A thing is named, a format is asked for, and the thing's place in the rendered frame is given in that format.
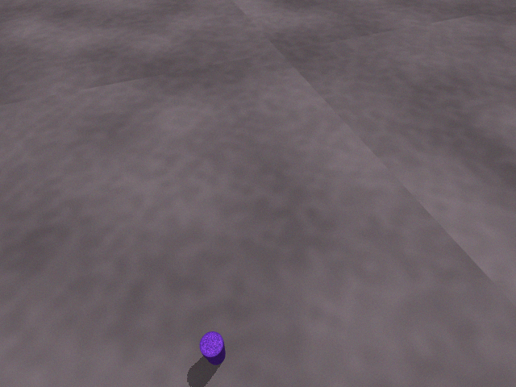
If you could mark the cup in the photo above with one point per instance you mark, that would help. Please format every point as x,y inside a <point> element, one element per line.
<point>212,347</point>

